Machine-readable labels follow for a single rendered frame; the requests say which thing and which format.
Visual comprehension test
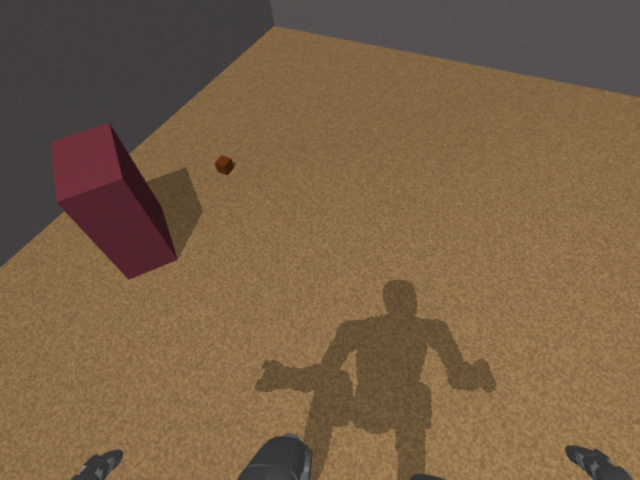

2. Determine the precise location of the right robot hand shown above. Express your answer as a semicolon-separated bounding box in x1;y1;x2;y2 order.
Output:
565;445;633;480

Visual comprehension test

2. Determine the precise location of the left robot hand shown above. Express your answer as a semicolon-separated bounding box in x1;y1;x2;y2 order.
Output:
70;449;123;480

